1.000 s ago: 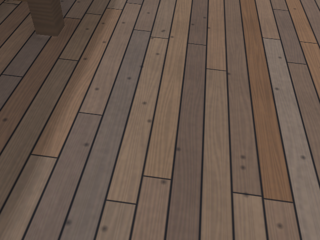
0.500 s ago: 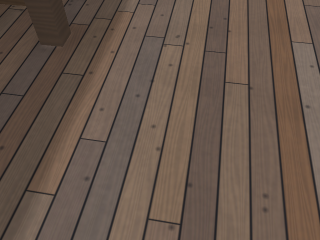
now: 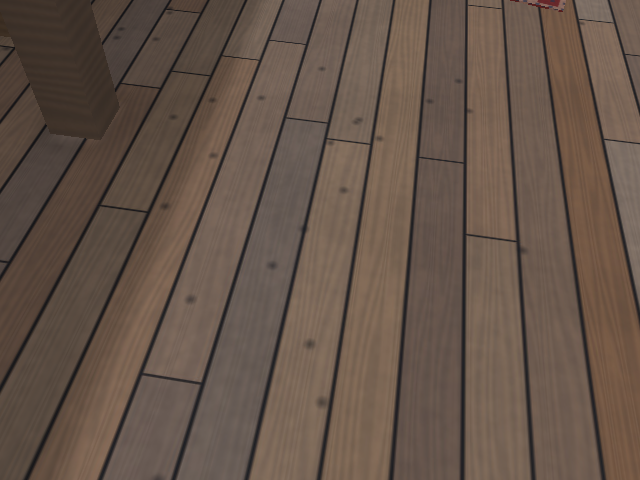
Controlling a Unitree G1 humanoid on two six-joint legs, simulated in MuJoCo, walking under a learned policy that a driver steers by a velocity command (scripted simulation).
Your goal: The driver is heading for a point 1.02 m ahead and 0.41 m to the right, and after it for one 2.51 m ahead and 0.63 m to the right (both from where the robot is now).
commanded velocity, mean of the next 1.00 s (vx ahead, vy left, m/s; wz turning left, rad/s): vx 0.50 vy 0.00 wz -0.39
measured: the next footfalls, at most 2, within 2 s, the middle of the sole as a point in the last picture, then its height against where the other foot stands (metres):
right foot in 0.40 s outside the picture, level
left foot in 0.90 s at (339, 371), level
